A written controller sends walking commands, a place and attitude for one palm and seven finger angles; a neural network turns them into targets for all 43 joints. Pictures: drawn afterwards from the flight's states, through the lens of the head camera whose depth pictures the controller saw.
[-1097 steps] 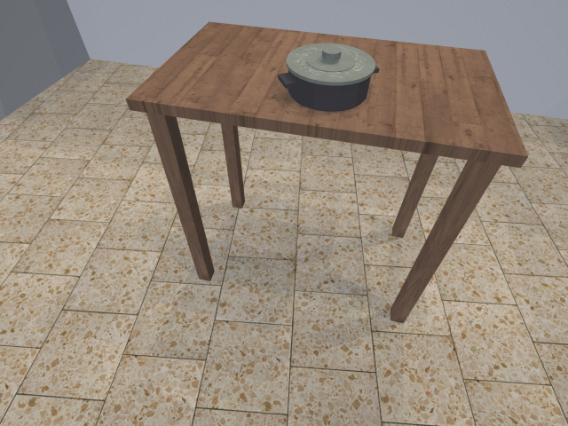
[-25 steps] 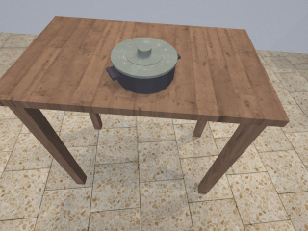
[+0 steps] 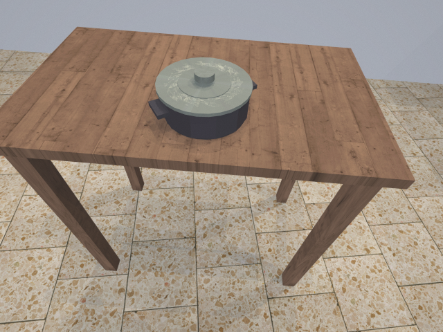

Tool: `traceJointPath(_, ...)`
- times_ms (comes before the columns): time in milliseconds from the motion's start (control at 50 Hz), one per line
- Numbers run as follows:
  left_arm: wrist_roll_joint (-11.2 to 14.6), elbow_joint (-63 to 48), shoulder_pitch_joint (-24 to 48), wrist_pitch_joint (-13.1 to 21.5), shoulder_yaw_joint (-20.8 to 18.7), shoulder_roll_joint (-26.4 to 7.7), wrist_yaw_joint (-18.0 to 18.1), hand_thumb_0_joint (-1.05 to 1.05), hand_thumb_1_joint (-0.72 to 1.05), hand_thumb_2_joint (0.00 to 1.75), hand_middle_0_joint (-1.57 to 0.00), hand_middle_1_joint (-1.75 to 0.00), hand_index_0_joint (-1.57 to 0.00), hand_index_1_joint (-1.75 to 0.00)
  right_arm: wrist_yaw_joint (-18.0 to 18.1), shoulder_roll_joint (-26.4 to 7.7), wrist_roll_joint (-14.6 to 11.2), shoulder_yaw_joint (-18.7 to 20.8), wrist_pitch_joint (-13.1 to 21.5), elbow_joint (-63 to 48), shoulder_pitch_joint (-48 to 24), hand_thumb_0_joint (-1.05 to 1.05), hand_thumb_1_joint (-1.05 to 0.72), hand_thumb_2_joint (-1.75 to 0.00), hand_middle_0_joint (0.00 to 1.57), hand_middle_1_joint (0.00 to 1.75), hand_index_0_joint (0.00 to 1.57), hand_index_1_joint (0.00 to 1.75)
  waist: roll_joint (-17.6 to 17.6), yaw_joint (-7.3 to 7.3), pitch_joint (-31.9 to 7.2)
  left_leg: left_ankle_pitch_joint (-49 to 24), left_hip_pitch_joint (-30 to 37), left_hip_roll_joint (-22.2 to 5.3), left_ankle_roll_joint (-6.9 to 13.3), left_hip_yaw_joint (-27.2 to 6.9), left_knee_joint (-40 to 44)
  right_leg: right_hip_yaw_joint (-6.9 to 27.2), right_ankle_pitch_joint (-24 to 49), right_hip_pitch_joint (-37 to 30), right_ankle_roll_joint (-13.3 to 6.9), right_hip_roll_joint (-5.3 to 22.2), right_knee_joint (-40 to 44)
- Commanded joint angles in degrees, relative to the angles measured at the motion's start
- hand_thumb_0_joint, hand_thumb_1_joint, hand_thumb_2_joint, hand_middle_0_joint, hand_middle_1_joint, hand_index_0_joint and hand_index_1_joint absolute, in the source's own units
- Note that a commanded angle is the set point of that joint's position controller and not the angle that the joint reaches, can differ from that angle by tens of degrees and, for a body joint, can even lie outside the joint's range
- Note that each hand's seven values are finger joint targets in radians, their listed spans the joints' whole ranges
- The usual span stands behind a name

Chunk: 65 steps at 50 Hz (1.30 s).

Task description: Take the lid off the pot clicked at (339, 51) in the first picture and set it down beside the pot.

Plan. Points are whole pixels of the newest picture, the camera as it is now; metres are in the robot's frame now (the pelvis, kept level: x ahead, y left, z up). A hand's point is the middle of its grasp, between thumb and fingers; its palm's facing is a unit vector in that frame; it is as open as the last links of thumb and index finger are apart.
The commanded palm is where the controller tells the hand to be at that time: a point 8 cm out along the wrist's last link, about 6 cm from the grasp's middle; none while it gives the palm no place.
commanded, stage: shuffle to correct the standing spot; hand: left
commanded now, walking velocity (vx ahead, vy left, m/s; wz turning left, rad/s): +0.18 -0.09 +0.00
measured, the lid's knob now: (204, 75) +0.57 +0.08 +0.16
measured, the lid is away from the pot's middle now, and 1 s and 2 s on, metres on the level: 0.00 0.00 0.00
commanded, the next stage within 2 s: come to a stop and stand still in 0.36 s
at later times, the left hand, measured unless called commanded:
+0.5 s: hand (162, 324) +0.16 +0.13 -0.16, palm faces +0.02 -0.97 -0.23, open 7.4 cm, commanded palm none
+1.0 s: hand out of the picture +0.12 +0.17 -0.18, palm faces +0.08 -0.97 -0.24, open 7.4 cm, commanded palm none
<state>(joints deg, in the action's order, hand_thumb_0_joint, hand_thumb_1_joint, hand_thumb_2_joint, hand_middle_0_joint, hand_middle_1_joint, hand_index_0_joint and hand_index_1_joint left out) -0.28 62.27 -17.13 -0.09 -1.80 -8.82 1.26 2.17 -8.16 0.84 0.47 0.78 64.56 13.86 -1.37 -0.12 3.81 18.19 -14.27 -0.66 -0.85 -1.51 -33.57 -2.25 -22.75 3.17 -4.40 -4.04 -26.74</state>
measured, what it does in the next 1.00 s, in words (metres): walks ahead: right foot, then left foot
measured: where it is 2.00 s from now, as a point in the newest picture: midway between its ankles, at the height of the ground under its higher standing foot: outside the picture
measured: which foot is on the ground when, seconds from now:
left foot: down 0.00-0.44, up 0.46-0.84, down 0.86-1.00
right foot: down 0.00-0.12, up 0.14-0.40, down 0.42-0.88, up 0.90-1.00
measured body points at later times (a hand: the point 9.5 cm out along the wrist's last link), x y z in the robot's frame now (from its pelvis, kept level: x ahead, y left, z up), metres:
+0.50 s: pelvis +0.06 -0.07 -0.01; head +0.11 -0.08 +0.44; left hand +0.16 +0.18 -0.14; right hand +0.02 -0.29 -0.17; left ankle +0.00 +0.10 -0.70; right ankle +0.09 -0.17 -0.73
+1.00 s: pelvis +0.09 -0.04 +0.00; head +0.15 +0.00 +0.45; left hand +0.12 +0.22 -0.16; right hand +0.23 -0.27 -0.12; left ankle +0.13 +0.04 -0.73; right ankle +0.04 -0.18 -0.67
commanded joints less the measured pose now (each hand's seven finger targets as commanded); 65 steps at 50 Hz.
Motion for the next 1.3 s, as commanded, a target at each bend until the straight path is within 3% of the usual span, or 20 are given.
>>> traceJointPath(0, -0.43, -1.90, -3.50, 1.20, -2.06, -7.20, -0.04, 0.00, 0.90, 0.90, -0.20, -0.30, -0.20, -0.30, 0.30, -4.31, 0.27, 1.48, 1.31, -2.52, 1.76, 0.00, -0.90, -0.90, 0.20, 0.30, 0.20, 0.30, -3.02, -0.22, 4.79, -2.73, -4.93, -2.24, 0.79, 3.09, -5.18, 13.02, 20.08, 3.80, -5.63, 15.31, 6.01)
traceJointPath(60, -0.23, -2.68, -1.80, 1.19, -2.08, -6.77, -0.20, 0.00, 0.90, 0.90, -0.20, -0.30, -0.20, -0.30, 0.38, -5.63, 0.42, 1.90, 1.93, -0.90, 7.75, 0.00, -0.90, -0.90, 0.20, 0.30, 0.20, 0.30, 3.89, -3.10, 2.25, -13.92, 4.26, -4.48, 2.96, -1.03, 2.86, 5.95, 25.70, 7.69, -2.49, 9.96, -6.03)
traceJointPath(80, -0.06, -3.60, -1.21, 1.31, -2.05, -5.62, -0.33, 0.00, 0.90, 0.90, -0.20, -0.30, -0.20, -0.30, 0.82, -8.64, 0.99, 2.67, 2.20, 0.37, 12.55, 0.00, -0.90, -0.90, 0.20, 0.30, 0.20, 0.30, 12.61, -4.52, -0.91, -25.20, 11.21, -11.26, 7.86, -12.37, 6.85, 0.80, 17.65, 13.62, 0.66, 5.10, -17.21)
traceJointPath(100, 0.34, -5.36, 1.80, 1.66, -1.74, -5.10, -0.28, 0.00, 0.90, 0.90, -0.20, -0.30, -0.20, -0.30, 1.30, -10.86, 1.30, 3.28, 1.96, 1.06, 17.57, 0.00, -0.90, -0.90, 0.20, 0.30, 0.20, 0.30, 19.69, -6.30, -0.78, -39.35, 17.23, -19.42, 13.85, -24.28, 13.21, -0.76, -10.00, 24.50, 2.43, 1.33, -29.07)
traceJointPath(140, 0.13, -7.53, 6.92, 1.56, -2.00, -5.76, 0.11, 0.00, 0.90, 0.90, -0.20, -0.30, -0.20, -0.30, 1.81, -9.72, 1.34, 2.78, 1.64, 0.00, 17.67, 0.00, -0.90, -0.90, 0.20, 0.30, 0.20, 0.30, 7.49, -5.46, 1.23, -46.51, 13.18, -22.73, 16.66, -26.01, 12.84, 5.92, -14.57, 28.97, 1.94, 4.05, -41.26)
traceJointPath(220, -0.25, -7.15, 5.04, 0.53, -2.18, -4.00, -1.28, 0.00, 0.90, 0.90, -0.20, -0.30, -0.20, -0.30, 1.12, -7.70, 1.01, 2.44, 2.59, -3.83, 9.15, 0.00, -0.90, -0.90, 0.20, 0.30, 0.20, 0.30, 10.97, -0.95, -1.07, -30.75, 8.42, -14.93, 10.79, -11.75, 15.69, 3.76, -6.17, 26.16, 3.73, 7.27, -34.55)
traceJointPath(320, -0.27, -8.11, 6.88, 0.91, -2.02, -2.46, -2.37, 0.00, 0.90, 0.90, -0.20, -0.30, -0.20, -0.30, 0.41, -9.90, 1.39, 3.72, 1.42, -5.37, 8.24, 0.00, -0.90, -0.90, 0.20, 0.30, 0.20, 0.30, 11.96, -1.63, -1.13, -20.53, 3.06, -12.45, 7.39, -7.13, 14.29, -2.92, -0.55, 15.60, 4.92, 5.41, -12.93)
traceJointPath(360, -0.28, -6.81, 2.82, 1.42, -2.73, -4.04, -2.46, 0.00, 0.90, 0.90, -0.20, -0.30, -0.20, -0.30, 0.19, -9.93, 1.19, 4.09, 0.86, -5.48, 7.52, 0.00, -0.90, -0.90, 0.20, 0.30, 0.20, 0.30, 8.37, 0.67, -2.50, -13.19, -1.43, -9.95, 4.24, -4.50, 9.12, -4.76, 6.98, 5.93, 5.26, 3.89, -2.42)
traceJointPath(380, -0.49, -5.46, -1.19, 1.72, -3.36, -6.88, -2.19, 0.00, 0.90, 0.90, -0.20, -0.30, -0.20, -0.30, -0.05, -8.84, 0.87, 3.95, 0.66, -5.46, 8.23, 0.00, -0.90, -0.90, 0.20, 0.30, 0.20, 0.30, 2.40, 2.14, -4.70, -5.30, -6.31, -6.81, 2.22, -1.48, 2.85, -2.42, 9.25, -2.39, 5.24, 5.68, 1.47)
traceJointPath(420, -0.64, -4.26, -8.13, 1.33, -4.96, -15.66, -0.91, 0.00, 0.90, 0.90, -0.20, -0.30, -0.20, -0.30, -0.48, -5.10, 0.27, 2.95, 0.19, -9.19, 2.68, 0.00, -0.90, -0.90, 0.20, 0.30, 0.20, 0.30, -18.56, 6.70, -5.33, 22.72, -24.17, -0.91, -0.91, 5.03, -21.74, 24.73, 9.11, -9.28, -4.94, 26.73, 10.95)
traceJointPath(460, -0.50, -6.01, -2.28, 1.25, -4.41, -12.97, -0.53, 0.00, 0.90, 0.90, -0.20, -0.30, -0.20, -0.30, -0.38, -5.80, 0.39, 3.51, -0.17, -9.30, 0.25, 0.00, -0.90, -0.90, 0.20, 0.30, 0.20, 0.30, -13.93, 4.19, -0.61, 16.87, -22.59, -3.96, -0.14, 1.36, -31.15, 27.98, 0.33, 1.68, -9.54, 25.51, 13.09)
traceJointPath(540, -0.96, -8.31, 4.17, 2.18, -3.18, -10.31, 0.22, 0.00, 0.90, 0.90, -0.20, -0.30, -0.20, -0.30, -0.94, -3.79, 0.07, 2.32, -0.33, -5.68, 4.49, 0.00, -0.90, -0.90, 0.20, 0.30, 0.20, 0.30, -3.71, -0.04, -3.22, 7.32, -10.84, -2.93, -1.92, 3.09, -21.43, 12.47, 32.06, 8.20, -6.89, 19.87, 7.57)
traceJointPath(720, -1.43, -8.60, -1.21, 0.65, -3.94, -13.82, 1.85, 0.00, 0.90, 0.90, -0.20, -0.30, -0.20, -0.30, -1.04, -6.91, -0.55, 3.26, -1.87, -12.13, -5.18, 0.00, -0.90, -0.90, 0.20, 0.30, 0.20, 0.30, -6.24, 2.24, -4.95, 6.19, -11.28, 0.34, -1.89, 1.81, -11.24, 14.02, 55.73, 0.80, -7.77, 23.72, 0.51)
traceJointPath(820, -0.86, -10.63, 1.48, -0.15, -3.33, -13.33, 1.64, 0.00, 0.90, 0.90, -0.20, -0.30, -0.20, -0.30, -0.70, -8.50, -0.31, 3.65, -1.07, -12.07, -0.93, 0.00, -0.90, -0.90, 0.20, 0.30, 0.20, 0.30, -4.48, -1.52, -8.05, -16.47, 7.95, -1.91, 0.17, 1.97, 8.24, 7.94, 42.14, 9.02, -1.11, 16.74, -6.53)
traceJointPath(860, -0.47, -11.72, 0.12, -0.39, -2.21, -8.27, 1.78, 0.00, 0.90, 0.90, -0.20, -0.30, -0.20, -0.30, -0.95, -13.04, 0.16, 4.34, -1.06, -13.08, 0.04, 0.00, -0.90, -0.90, 0.20, 0.30, 0.20, 0.30, 13.04, -1.88, -7.55, -58.19, 12.70, -18.23, 10.34, -11.13, 10.42, 0.08, -9.75, 18.80, 5.29, 4.94, -20.84)
traceJointPath(880, -0.43, -10.93, 0.66, -1.23, -2.10, -9.13, 2.19, 0.00, 0.90, 0.90, -0.20, -0.30, -0.20, -0.30, -0.03, -12.50, 0.21, 3.67, -1.10, -12.97, 0.57, 0.00, -0.90, -0.90, 0.20, 0.30, 0.20, 0.30, 15.22, -2.32, -9.11, -60.60, 9.04, -18.83, 12.51, -12.71, 12.08, 5.05, -16.36, 16.88, 6.11, 3.60, -29.63)
traceJointPath(980, -0.63, -8.84, -0.63, -2.26, -2.64, -9.29, 1.15, 0.00, 0.90, 0.90, -0.20, -0.30, -0.20, -0.30, 0.60, -10.02, 0.17, 2.61, -0.54, -14.98, -6.39, 0.00, -0.90, -0.90, 0.20, 0.30, 0.20, 0.30, 6.33, 1.05, -8.05, -35.05, 6.19, -13.63, 11.39, -8.30, 14.98, 7.49, -6.49, 19.60, 6.92, 4.60, -36.42)
traceJointPath(1180, -0.51, -7.87, 2.55, -1.61, -1.22, -5.79, 0.14, 0.00, 0.90, 0.90, -0.20, -0.30, -0.20, -0.30, 0.01, -10.78, 0.76, 3.75, -0.80, -9.11, 0.77, 0.00, -0.90, -0.90, 0.20, 0.30, 0.20, 0.30, 8.03, -2.40, -7.74, -11.75, 10.11, -12.82, 9.53, -12.68, 19.80, 2.89, -6.83, 13.31, 5.42, 5.13, -10.39)
traceJointPath(1260, -0.55, -4.90, -2.39, -0.72, -1.48, -6.90, 0.48, 0.00, 0.90, 0.90, -0.20, -0.30, -0.20, -0.30, -0.35, -8.84, 0.05, 3.51, -0.76, -7.40, 0.21, 0.00, -0.90, -0.90, 0.20, 0.30, 0.20, 0.30, 4.95, 0.12, -5.94, -4.33, 1.55, -7.80, 4.25, -7.27, 16.37, 2.15, 6.47, 1.14, 4.44, 6.30, 9.53)
traceJointPath(1280, -0.75, -4.75, -2.02, -0.50, -1.56, -8.83, 0.70, 0.00, 0.90, 0.90, -0.20, -0.30, -0.20, -0.30, -0.60, -6.90, -0.28, 3.04, -0.78, -6.86, 0.05, 0.00, -0.90, -0.90, 0.20, 0.30, 0.20, 0.30, 1.28, -0.29, -4.01, -2.50, -1.23, -5.13, 1.61, -3.92, 12.79, 7.41, 6.89, 1.44, 2.73, 10.60, 11.54)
